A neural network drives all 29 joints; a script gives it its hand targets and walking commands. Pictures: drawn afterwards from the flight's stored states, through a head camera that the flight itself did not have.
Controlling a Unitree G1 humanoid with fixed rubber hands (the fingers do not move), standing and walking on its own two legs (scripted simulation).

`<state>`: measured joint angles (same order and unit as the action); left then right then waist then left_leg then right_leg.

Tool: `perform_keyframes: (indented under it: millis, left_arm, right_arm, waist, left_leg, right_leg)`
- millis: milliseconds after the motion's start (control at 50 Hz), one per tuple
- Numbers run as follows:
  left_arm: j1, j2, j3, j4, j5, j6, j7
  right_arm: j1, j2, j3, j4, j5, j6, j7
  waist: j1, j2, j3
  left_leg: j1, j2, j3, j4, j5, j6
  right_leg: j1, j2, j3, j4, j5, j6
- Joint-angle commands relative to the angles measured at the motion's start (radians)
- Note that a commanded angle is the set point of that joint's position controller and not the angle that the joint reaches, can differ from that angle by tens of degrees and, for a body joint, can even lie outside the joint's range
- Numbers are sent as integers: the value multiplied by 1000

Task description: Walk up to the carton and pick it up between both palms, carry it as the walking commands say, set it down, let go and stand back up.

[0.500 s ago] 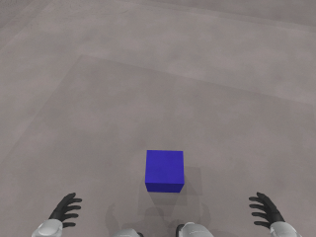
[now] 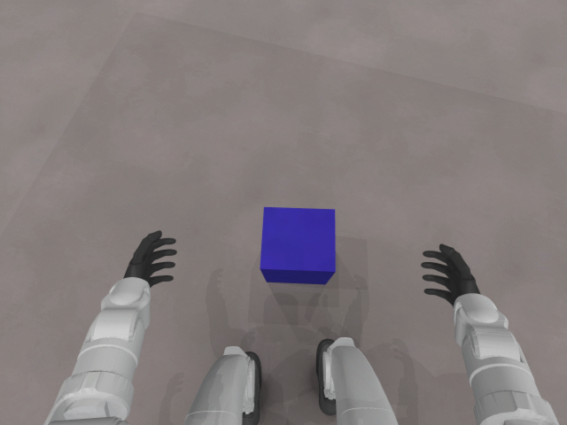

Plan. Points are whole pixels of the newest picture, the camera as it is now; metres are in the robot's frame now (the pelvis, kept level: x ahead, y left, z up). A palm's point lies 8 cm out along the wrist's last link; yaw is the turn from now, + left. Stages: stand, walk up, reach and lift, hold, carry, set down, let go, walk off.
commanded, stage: reach and lift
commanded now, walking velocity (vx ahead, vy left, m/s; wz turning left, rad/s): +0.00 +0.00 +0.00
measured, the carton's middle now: (297, 249) +0.46 -0.03 -0.59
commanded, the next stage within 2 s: none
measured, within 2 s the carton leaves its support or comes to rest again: neither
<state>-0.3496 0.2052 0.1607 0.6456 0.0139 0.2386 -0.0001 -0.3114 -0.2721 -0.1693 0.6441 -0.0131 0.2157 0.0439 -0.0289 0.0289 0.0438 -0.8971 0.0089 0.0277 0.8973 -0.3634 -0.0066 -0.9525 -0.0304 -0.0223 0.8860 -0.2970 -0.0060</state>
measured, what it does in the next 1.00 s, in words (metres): lowers itself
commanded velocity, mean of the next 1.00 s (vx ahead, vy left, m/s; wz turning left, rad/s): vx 0.00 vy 0.00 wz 0.00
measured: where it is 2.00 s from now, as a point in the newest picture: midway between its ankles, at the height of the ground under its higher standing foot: (288, 397)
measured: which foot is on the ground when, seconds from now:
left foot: down 0.00-1.00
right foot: down 0.00-1.00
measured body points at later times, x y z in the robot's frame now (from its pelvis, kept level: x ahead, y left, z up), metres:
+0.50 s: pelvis -0.02 -0.01 -0.04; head +0.26 -0.03 +0.32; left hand +0.44 +0.17 -0.16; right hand +0.43 -0.22 -0.17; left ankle +0.03 +0.12 -0.68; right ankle +0.06 -0.11 -0.68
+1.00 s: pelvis -0.02 +0.00 -0.07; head +0.30 -0.01 +0.25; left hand +0.47 +0.16 -0.21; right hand +0.46 -0.21 -0.22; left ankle +0.03 +0.13 -0.68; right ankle +0.06 -0.12 -0.68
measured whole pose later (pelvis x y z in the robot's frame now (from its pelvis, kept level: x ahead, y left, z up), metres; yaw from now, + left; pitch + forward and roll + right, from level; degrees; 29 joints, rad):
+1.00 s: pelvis -0.02 +0.00 -0.07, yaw +0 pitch +49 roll +1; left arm -0.99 0.09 0.33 0.82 0.10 0.10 0.09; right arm -1.04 -0.21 -0.43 0.94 -0.13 0.06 0.04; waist -0.01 0.03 -0.10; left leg -1.60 -0.02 -0.01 1.08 -0.35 -0.02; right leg -1.64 -0.03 -0.02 1.04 -0.26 0.00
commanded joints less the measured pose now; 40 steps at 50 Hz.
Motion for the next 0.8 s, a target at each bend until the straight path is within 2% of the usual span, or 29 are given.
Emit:
perform_keyframes:
  millis: [0, 60, 120, 200, 300, 360, 440, 500, 540, 580, 600, 640, 680, 740, 780]
  left_arm:
    - [-300, 175, 66, -126, -23, -22, 2]
    - [-427, 192, 65, -121, -33, -11, -4]
    - [-528, 192, 58, -88, -41, -3, -6]
    - [-618, 164, 49, -16, -48, -13, -2]
    - [-675, 119, 72, 58, -31, -71, 16]
    - [-705, 98, 88, 63, -16, -118, 31]
    - [-750, 95, 128, 40, 2, -171, 58]
    - [-810, 93, 151, 36, 6, -193, 79]
    - [-866, 87, 151, 28, 0, -198, 89]
    - [-900, 70, 144, 19, -8, -193, 94]
    - [-913, 69, 152, 22, -9, -188, 94]
    - [-887, 45, 150, 37, 3, -179, 90]
    - [-855, 16, 145, 23, 13, -176, 91]
    - [-818, -14, 142, 18, 36, -175, 83]
    - [-806, -22, 156, 27, 64, -174, 82]
  right_arm:
    - [-354, -127, -48, -156, 8, -10, -30]
    - [-454, -108, -50, -131, 15, 14, -48]
    - [-538, -93, -65, -74, 8, 28, -60]
    - [-626, -86, -97, 6, -10, 14, -72]
    - [-709, -56, -124, 65, -40, -47, -71]
    - [-749, -41, -131, 72, -49, -93, -66]
    - [-808, -46, -140, 61, -55, -149, -65]
    - [-900, -56, -148, 44, -57, -177, -66]
    - [-969, -68, -155, 32, -61, -184, -66]
    - [-1009, -76, -156, 30, -58, -181, -62]
    - [-1018, -67, -148, 56, -55, -178, -62]
    - [-975, -67, -166, 98, -81, -166, -53]
    - [-933, -65, -193, 114, -95, -165, -41]
    - [-897, -50, -221, 128, -104, -171, -18]
    - [-893, -45, -242, 138, -111, -176, -5]
  waist:
    - [20, -102, -611]
    - [19, -97, -661]
    - [8, -65, -698]
    - [-6, -23, -728]
    - [-9, -5, -814]
    - [-10, -17, -886]
    - [3, -40, -1012]
    - [12, -58, -1056]
    - [3, -73, -1100]
    - [-1, -65, -1140]
    - [2, -71, -1142]
    - [-1, -59, -1147]
    - [-18, -37, -1191]
    - [-24, -17, -1164]
    - [-17, -9, -1091]
  left_leg:
    - [23, -60, -6, -68, 91, -14]
    - [-37, -62, 8, -59, 24, -5]
    - [-57, -64, 12, -48, -4, -7]
    - [-90, -69, 7, -30, 13, -15]
    - [-156, -84, -3, -2, 113, -25]
    - [-201, -97, -8, 16, 208, -30]
    - [-257, -109, -16, 35, 328, -31]
    - [-304, -115, -23, 48, 377, -28]
    - [-310, -116, -27, 53, 386, -26]
    - [-303, -117, -26, 57, 391, -29]
    - [-307, -112, -18, 56, 337, -33]
    - [-296, -109, -17, 50, 352, -38]
    - [-231, -105, -31, 55, 440, -43]
    - [-179, -97, -39, 59, 485, -48]
    - [-202, -93, -38, 65, 454, -55]
  right_leg:
    - [375, 46, 32, -32, 163, 37]
    - [380, 41, 41, -28, 102, 42]
    - [348, 46, 39, -19, 69, 38]
    - [281, 55, 34, -1, 84, 25]
    - [261, 67, 37, 46, 232, 14]
    - [289, 74, 47, 76, 376, 8]
    - [348, 78, 67, 108, 556, 3]
    - [335, 81, 73, 125, 625, 4]
    - [329, 83, 67, 130, 636, 7]
    - [319, 84, 60, 131, 633, 6]
    - [299, 81, 56, 122, 545, 8]
    - [291, 81, 47, 119, 567, 6]
    - [261, 89, 36, 134, 627, 1]
    - [158, 91, 27, 124, 601, -1]
    - [72, 92, 16, 124, 543, 4]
